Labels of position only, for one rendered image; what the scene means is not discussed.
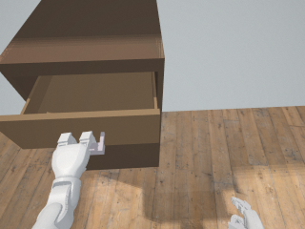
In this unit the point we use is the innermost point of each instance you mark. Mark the robot left hand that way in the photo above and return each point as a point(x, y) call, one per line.
point(71, 158)

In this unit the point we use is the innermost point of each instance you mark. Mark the handle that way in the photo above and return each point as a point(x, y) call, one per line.
point(97, 148)

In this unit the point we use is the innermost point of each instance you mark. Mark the robot right hand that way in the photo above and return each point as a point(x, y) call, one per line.
point(250, 220)

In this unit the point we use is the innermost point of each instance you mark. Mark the cabinet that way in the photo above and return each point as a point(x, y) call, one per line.
point(68, 37)

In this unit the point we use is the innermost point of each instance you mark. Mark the left robot forearm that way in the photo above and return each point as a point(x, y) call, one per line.
point(63, 199)

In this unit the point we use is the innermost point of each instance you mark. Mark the drawer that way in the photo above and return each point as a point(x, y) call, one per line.
point(121, 105)

